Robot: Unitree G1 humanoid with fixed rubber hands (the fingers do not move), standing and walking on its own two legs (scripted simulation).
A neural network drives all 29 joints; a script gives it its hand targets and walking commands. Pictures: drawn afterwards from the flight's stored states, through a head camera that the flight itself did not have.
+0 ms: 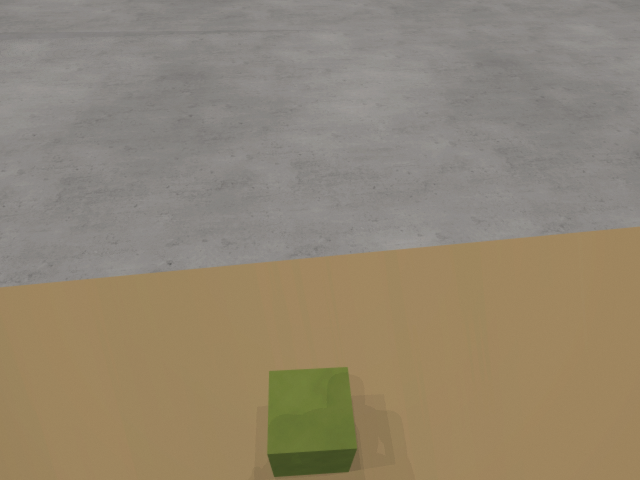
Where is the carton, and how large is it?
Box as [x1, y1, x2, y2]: [267, 367, 356, 476]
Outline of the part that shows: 347,367 269,371 267,454 274,476 348,471 356,449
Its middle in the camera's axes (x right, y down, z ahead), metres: -0.02 +0.49 +1.07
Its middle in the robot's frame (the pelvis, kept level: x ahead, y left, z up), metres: +0.39 +0.02 -0.65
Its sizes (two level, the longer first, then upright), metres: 0.210 0.200 0.250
